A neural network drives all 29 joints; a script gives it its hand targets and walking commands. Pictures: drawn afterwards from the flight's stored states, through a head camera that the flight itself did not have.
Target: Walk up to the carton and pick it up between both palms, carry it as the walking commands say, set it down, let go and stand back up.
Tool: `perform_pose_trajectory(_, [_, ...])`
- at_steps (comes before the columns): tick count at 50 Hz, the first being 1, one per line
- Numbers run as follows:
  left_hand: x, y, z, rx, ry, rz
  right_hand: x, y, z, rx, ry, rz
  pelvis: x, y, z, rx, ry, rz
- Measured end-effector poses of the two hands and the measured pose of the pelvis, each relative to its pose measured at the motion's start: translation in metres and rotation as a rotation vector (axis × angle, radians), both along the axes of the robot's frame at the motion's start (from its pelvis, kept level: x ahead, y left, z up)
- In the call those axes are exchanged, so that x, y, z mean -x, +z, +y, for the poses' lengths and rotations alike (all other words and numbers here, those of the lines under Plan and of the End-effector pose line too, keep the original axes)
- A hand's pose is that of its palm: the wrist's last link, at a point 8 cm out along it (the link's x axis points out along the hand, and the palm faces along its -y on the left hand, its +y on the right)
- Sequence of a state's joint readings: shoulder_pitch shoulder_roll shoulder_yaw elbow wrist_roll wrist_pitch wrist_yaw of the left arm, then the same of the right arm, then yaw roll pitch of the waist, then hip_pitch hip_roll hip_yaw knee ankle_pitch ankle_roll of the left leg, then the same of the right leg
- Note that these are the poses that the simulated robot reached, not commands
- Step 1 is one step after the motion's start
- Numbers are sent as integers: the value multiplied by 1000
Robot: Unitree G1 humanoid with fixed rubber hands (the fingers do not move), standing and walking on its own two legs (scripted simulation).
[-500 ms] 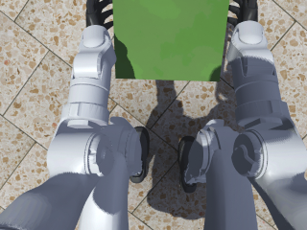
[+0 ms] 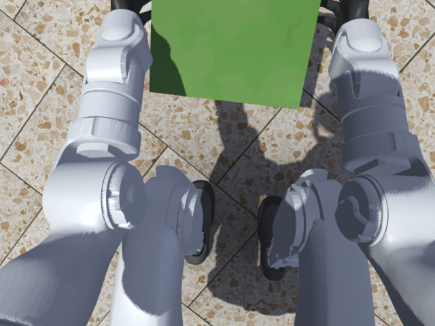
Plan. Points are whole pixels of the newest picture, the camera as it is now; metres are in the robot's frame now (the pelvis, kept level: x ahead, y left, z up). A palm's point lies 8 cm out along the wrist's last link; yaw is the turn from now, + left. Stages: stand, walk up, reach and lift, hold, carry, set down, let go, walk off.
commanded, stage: set down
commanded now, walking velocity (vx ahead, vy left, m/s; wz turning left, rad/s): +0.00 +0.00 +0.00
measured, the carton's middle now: (232, 35) +0.55 +0.02 -0.23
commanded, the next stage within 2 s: none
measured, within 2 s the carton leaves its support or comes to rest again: rests again in 1.66 s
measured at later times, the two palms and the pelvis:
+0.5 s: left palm (127, 15) +0.54 +0.17 -0.13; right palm (348, 19) +0.55 -0.13 -0.14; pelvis +0.00 +0.00 -0.01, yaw +0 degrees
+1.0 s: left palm (127, 10) +0.55 +0.17 -0.14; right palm (349, 14) +0.55 -0.14 -0.15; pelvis +0.00 +0.00 -0.01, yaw +0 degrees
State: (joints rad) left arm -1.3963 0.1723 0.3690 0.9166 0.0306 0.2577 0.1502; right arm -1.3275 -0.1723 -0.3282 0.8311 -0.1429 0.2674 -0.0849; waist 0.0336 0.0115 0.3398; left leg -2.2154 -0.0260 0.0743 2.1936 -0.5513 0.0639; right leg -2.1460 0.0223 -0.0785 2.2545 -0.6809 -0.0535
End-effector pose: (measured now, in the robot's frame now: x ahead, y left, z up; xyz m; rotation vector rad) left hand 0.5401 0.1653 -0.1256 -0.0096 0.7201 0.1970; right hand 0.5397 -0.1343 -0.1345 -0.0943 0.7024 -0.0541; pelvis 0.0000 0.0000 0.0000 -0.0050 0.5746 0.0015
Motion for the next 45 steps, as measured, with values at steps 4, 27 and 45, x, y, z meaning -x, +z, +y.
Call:
perform_pose_trajectory(4, [0,-2,2,5,-2,-5,0,0,1,-2,7,-2,0,-2,1,3,1,-3])
perform_pose_trajectory(27, [-3,-6,5,12,-11,-8,-6,-4,0,-27,50,-3,0,-6,1,5,3,-4])
perform_pose_trajectory(45, [-10,-11,7,27,-39,-22,-12,-9,-2,-33,67,-4,-1,-10,3,10,4,2])
